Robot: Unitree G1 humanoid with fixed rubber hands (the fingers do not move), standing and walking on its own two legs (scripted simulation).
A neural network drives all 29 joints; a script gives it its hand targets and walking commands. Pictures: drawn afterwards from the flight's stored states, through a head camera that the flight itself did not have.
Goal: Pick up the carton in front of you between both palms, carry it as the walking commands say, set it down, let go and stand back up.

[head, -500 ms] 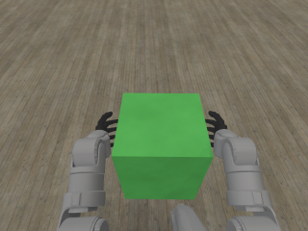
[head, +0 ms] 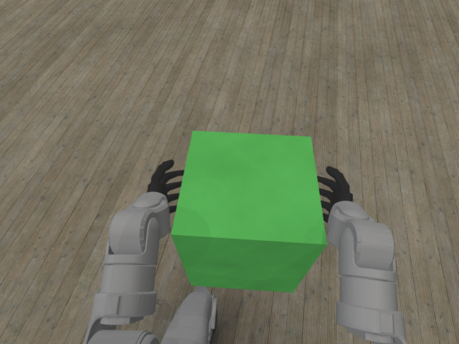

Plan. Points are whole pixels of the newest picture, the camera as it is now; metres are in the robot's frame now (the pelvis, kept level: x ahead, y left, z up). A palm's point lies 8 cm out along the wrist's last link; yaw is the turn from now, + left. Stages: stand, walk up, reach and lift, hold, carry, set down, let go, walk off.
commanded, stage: carry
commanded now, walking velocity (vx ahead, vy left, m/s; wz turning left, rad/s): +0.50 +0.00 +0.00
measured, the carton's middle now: (246, 217) +0.34 +0.03 -0.03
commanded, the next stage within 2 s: none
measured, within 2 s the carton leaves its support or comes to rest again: neither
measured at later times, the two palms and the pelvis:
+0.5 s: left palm (202, 60) +0.62 +0.15 +0.11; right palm (352, 72) +0.60 -0.14 +0.12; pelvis +0.33 +0.02 +0.03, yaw -3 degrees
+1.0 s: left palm (219, 0) +0.88 +0.16 +0.11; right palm (337, 5) +0.88 -0.14 +0.11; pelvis +0.63 +0.01 +0.01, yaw -1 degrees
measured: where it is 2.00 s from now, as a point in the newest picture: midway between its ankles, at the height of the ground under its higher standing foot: (262, 147)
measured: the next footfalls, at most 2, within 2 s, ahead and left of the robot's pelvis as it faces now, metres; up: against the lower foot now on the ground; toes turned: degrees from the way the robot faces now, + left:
left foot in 0.08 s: +0.27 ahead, +0.12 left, +0.00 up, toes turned +5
right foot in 0.56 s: +0.51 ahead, -0.11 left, +0.00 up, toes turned -12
